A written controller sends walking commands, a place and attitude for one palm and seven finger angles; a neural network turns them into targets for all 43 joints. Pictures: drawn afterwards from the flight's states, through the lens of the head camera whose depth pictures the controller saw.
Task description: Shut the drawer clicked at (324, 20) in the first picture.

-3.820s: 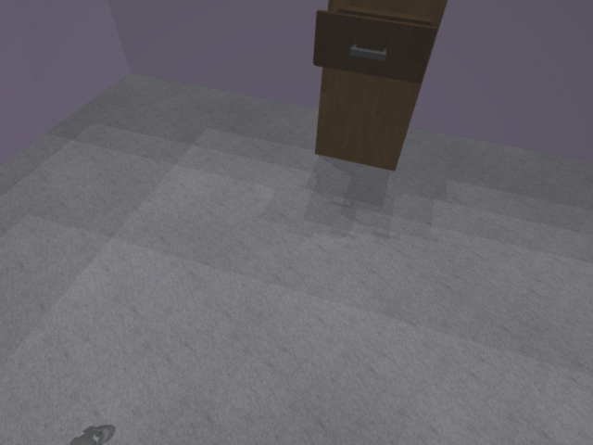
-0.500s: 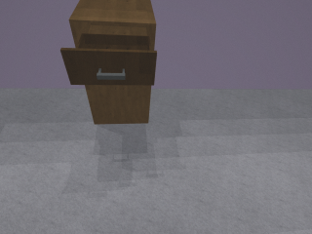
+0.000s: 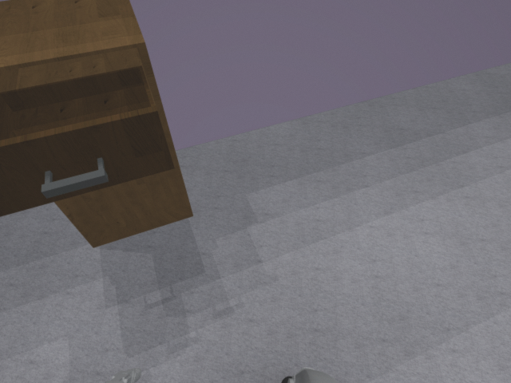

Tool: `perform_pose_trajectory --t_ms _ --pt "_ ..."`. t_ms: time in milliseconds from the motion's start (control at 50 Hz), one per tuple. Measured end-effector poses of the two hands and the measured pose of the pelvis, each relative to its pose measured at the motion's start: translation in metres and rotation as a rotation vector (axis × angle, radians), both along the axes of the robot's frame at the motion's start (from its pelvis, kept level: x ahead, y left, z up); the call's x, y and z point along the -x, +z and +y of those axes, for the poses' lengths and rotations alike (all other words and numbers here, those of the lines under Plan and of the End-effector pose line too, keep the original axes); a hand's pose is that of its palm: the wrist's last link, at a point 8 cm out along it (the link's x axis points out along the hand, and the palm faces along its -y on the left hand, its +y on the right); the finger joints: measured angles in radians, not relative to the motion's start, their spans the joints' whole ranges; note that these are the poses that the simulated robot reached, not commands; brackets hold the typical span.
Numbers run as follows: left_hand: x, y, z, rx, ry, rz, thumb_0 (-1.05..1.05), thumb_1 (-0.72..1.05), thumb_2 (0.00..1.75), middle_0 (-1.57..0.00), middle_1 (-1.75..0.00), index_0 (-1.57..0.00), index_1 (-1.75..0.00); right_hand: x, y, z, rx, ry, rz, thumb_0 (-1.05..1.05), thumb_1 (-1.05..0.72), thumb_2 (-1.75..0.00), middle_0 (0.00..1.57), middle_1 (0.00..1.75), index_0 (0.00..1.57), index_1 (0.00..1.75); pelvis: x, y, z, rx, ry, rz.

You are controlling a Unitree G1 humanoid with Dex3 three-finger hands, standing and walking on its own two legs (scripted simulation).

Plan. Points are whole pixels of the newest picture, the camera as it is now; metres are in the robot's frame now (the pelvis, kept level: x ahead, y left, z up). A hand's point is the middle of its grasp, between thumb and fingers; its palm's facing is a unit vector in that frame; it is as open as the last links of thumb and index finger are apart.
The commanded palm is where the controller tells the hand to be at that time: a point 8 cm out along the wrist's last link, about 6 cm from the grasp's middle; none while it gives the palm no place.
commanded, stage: turn to face it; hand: left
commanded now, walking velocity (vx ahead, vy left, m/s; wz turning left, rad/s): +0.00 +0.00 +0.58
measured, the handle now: (75, 176) +0.52 +0.39 -0.02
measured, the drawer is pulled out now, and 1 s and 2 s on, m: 0.30 0.30 0.30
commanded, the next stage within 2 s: take the last steps up to it in 0.68 s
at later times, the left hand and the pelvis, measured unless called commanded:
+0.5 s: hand out of the picture +0.03 +0.25 -0.17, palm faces +0.28 -0.94 -0.19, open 7.4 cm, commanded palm none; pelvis +0.01 +0.04 +0.01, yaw +13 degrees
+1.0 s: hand out of the picture -0.03 +0.16 -0.14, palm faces +0.39 -0.89 -0.22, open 7.3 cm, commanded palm none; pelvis +0.01 -0.01 +0.02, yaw +20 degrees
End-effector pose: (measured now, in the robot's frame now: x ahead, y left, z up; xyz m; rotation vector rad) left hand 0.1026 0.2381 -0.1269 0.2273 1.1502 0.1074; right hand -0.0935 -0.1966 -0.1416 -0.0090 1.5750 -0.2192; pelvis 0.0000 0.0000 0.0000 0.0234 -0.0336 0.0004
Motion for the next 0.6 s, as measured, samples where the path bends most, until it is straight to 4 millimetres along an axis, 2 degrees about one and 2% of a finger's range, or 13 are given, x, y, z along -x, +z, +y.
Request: perform_pose_trajectory --t_ms 40,100,200,260,320,400,500,600 --pt "-0.02 0.0 -0.01 -0.001 -0.001 -0.049 0.0 0.92 0.9 -0.2 -0.3 -0.19 -0.29 -0.006 -0.008 -0.004 -0.017 0.003 0.033 0.01 -0.91 -0.9 0.2 0.3 0.2 0.29 -0.008 -0.005 -0.005 0.017 0.014 -0.004" --pt "-0.031 0.004 -0.023 0.022 0.013 -0.083 0.0 0.91 0.9 -0.2 -0.3 -0.2 -0.29 -0.032 -0.008 -0.01 -0.015 0.028 0.018 0.01 -0.91 -0.9 0.2 0.3 0.2 0.29 -0.015 -0.001 -0.008 0.027 0.042 -0.01" --pt "-0.026 0.007 -0.032 0.068 0.074 -0.083 0.0 0.91 0.9 -0.2 -0.3 -0.2 -0.3 -0.094 0.002 -0.019 0.016 0.108 -0.106 0.01 -0.91 -0.9 0.19 0.3 0.2 0.29 -0.019 0.008 -0.005 0.033 0.095 0.0" --pt "-0.014 0.004 -0.025 0.092 0.133 -0.086 0.0 0.91 0.9 -0.21 -0.3 -0.2 -0.3 -0.13 0.01 -0.021 0.044 0.173 -0.182 0.0 -0.91 -0.9 0.19 0.3 0.2 0.29 -0.019 0.009 0.002 0.04 0.132 0.004" --pt "0.004 -0.004 -0.007 0.1 0.193 -0.082 -0.01 0.91 0.9 -0.21 -0.3 -0.2 -0.3 -0.162 0.018 -0.018 0.079 0.248 -0.247 0.0 -0.91 -0.9 0.19 0.3 0.2 0.29 -0.016 0.007 0.011 0.052 0.167 0.004" --pt "0.041 -0.022 0.025 0.099 0.275 -0.025 -0.01 0.91 0.9 -0.21 -0.3 -0.2 -0.3 -0.194 0.023 -0.008 0.127 0.331 -0.324 0.0 -0.91 -0.9 0.19 0.3 0.19 0.29 -0.012 -0.002 0.028 0.066 0.201 0.007" --pt "0.093 -0.013 0.055 0.054 0.346 0.097 0.0 0.91 0.9 -0.2 -0.3 -0.2 -0.3 -0.21 0.039 0.007 0.138 0.387 -0.348 0.0 -0.91 -0.9 0.19 0.3 0.2 0.29 -0.012 0.012 0.038 0.059 0.226 0.015" --pt "0.134 0.001 0.067 0.01 0.4 0.177 0.0 0.91 0.9 -0.2 -0.3 -0.2 -0.29 -0.219 0.044 0.019 0.113 0.421 -0.352 0.0 -0.91 -0.9 0.2 0.3 0.2 0.29 -0.013 0.021 0.042 0.054 0.247 0.014"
